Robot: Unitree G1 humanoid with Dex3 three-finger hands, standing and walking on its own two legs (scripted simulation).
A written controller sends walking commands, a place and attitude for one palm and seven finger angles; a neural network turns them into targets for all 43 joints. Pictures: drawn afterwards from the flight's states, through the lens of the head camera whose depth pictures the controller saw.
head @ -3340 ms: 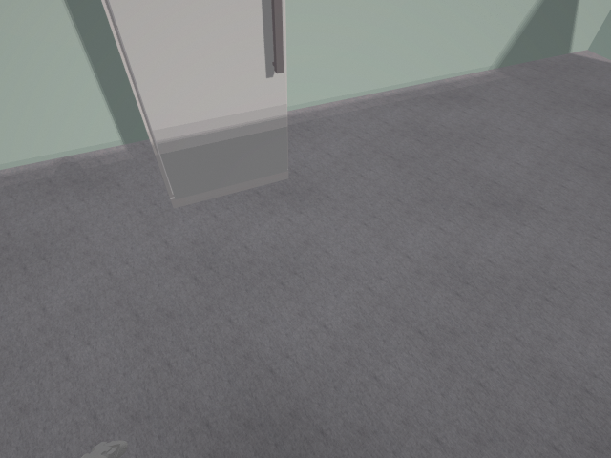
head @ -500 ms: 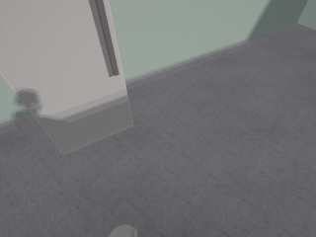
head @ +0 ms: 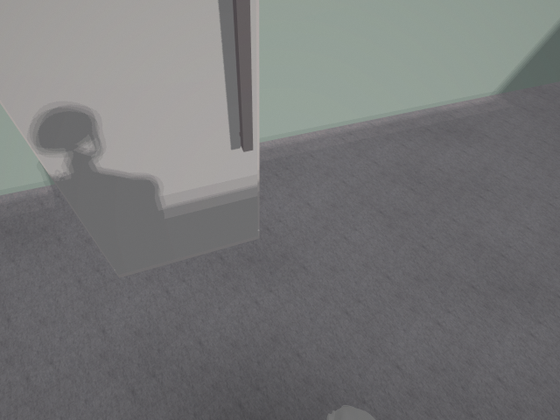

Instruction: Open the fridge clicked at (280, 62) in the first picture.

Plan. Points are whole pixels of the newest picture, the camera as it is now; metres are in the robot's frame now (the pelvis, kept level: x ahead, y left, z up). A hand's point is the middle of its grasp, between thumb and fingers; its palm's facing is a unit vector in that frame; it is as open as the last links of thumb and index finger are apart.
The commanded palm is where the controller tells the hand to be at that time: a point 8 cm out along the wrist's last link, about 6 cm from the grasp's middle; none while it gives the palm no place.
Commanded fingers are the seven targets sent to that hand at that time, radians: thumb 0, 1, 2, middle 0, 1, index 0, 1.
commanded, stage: turn to face it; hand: right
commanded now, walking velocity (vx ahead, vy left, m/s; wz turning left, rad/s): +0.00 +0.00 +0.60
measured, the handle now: (240, 56) +0.81 +0.15 +0.10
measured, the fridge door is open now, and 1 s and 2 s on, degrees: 0 0 0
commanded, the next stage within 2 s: take the last steps up to it in 0.52 s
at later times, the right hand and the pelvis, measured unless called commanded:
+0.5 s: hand out of the picture +0.15 -0.22 -0.16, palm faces -0.21 +0.95 -0.24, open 7.3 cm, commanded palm none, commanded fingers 0.00 -0.90 -0.90 0.20 0.30 0.20 0.30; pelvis +0.04 -0.04 +0.01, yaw +15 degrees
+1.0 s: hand out of the picture +0.16 -0.17 -0.17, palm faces -0.29 +0.94 -0.18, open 7.3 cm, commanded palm none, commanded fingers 0.00 -0.90 -0.90 0.20 0.30 0.20 0.30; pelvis +0.08 -0.01 +0.00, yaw +21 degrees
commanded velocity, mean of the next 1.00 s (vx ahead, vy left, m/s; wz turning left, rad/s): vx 0.12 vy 0.00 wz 0.26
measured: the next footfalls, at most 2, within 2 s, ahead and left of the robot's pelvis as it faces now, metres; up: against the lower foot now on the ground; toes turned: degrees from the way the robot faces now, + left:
right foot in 0.16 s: +0.12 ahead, -0.14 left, +0.00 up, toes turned -1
left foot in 0.58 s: +0.03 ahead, +0.10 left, +0.00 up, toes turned +23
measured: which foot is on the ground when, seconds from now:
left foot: down 0.00-0.18, up 0.20-0.56, down 0.58-1.00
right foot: up 0.00-0.14, down 0.16-0.58, up 0.60-1.00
